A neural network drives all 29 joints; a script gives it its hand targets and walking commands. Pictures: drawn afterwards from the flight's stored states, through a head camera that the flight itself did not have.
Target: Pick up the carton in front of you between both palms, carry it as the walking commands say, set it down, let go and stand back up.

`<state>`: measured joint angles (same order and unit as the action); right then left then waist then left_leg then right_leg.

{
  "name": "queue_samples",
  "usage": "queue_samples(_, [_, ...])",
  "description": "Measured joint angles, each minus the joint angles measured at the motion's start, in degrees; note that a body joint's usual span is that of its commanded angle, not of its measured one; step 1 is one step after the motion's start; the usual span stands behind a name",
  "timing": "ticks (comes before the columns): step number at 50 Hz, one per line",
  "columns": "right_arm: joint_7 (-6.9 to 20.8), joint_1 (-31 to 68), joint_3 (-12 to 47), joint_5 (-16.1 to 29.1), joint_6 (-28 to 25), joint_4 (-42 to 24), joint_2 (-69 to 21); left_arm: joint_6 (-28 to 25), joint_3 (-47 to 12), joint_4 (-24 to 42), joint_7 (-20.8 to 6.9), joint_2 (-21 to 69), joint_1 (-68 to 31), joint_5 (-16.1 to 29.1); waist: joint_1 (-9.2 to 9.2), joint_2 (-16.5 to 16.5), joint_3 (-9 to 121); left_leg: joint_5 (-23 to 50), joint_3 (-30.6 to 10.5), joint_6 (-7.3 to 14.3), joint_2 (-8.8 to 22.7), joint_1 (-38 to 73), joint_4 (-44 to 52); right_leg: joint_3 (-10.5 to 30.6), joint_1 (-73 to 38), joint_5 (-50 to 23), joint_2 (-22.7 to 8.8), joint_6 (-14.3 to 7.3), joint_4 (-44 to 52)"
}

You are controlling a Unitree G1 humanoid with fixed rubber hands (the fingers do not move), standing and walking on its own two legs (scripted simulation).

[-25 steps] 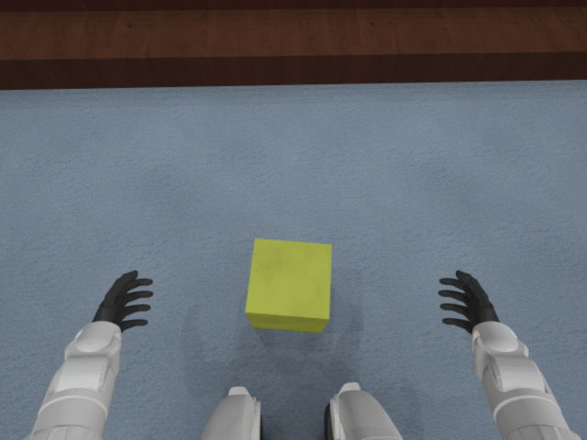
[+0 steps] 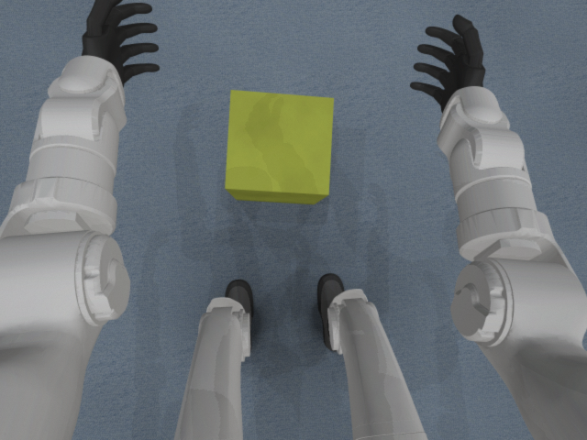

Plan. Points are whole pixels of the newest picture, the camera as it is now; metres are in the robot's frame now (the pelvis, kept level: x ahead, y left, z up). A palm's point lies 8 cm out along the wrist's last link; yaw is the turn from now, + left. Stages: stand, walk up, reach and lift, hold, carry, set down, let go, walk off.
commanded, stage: reach and lift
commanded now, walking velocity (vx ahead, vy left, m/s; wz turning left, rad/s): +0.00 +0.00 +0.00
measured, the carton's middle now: (278, 155) +0.54 -0.01 -0.53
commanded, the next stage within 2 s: none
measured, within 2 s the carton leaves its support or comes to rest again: leaves its support in 1.84 s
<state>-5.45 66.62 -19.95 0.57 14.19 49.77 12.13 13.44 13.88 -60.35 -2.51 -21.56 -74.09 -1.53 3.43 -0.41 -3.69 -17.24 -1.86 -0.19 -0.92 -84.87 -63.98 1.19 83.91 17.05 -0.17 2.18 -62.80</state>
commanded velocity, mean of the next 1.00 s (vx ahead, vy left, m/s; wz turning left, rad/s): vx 0.00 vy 0.00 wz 0.00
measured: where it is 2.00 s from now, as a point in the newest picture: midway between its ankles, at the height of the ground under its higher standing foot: (287, 329)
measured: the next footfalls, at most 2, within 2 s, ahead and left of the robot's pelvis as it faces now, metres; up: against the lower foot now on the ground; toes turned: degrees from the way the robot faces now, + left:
none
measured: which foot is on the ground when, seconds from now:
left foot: down 0.00-1.00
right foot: down 0.00-1.00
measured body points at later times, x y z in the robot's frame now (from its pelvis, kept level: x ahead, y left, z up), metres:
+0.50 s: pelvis +0.02 -0.01 -0.12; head +0.38 +0.00 +0.16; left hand +0.56 +0.18 -0.29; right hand +0.53 -0.21 -0.29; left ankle +0.09 +0.12 -0.62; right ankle +0.09 -0.14 -0.62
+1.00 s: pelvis -0.02 +0.00 -0.27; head +0.36 +0.00 -0.05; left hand +0.56 +0.17 -0.47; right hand +0.53 -0.20 -0.46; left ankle +0.09 +0.12 -0.62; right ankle +0.09 -0.14 -0.62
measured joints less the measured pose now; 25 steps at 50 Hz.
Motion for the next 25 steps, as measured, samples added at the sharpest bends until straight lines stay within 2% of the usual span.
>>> queue_samples(4, [0.1, 2.3, -2.3, -2.1, -1.9, -1.2, -1.3, -1.5, 2.3, 0.6, 0.1, 0.8, -3.0, -2.5, 0.04, -0.1, 0.1, 0.0, -0.2, 0.1, -0.1, -2.9, 0.4, 0.0, 2.7, 0.0, 0.1, 0.1, 0.6])
queue_samples(9, [1.1, -0.1, -5.0, -4.3, -5.5, -2.4, -3.3, -4.4, 5.0, 2.2, 0.4, 3.1, -1.0, -5.0, -0.31, -0.2, 3.1, -1.0, -0.6, 0.0, -0.2, -6.4, 0.4, 0.0, 6.2, 0.9, 0.2, 0.0, 0.7])
queue_samples(15, [1.9, -3.7, -7.0, -6.3, -9.0, -1.4, -4.9, -7.3, 6.8, 2.5, 1.1, 5.7, 3.1, -6.5, -0.94, -0.3, 8.6, -4.3, -1.5, -0.6, -0.7, -14.6, -5.9, 0.7, 14.6, 3.9, 1.1, 0.3, -5.6])
queue_samples(20, [1.0, -4.0, -5.4, -4.8, -10.2, -0.3, -4.5, -8.7, 5.4, 2.2, 2.5, 5.7, 4.5, -4.9, -1.16, -0.1, 10.0, -8.4, -2.1, -1.2, -1.2, -23.6, -16.1, 1.2, 23.7, 8.1, 2.0, 0.6, -15.9])
queue_samples(25, [-0.9, -2.1, -0.1, 0.3, -10.0, -0.5, -2.1, -9.2, 0.2, 2.9, 4.2, 2.6, 3.4, 0.9, -1.27, 0.3, 6.8, -11.9, -2.2, -1.8, -1.5, -31.9, -28.1, 1.4, 32.2, 11.6, 2.8, 0.7, -28.0])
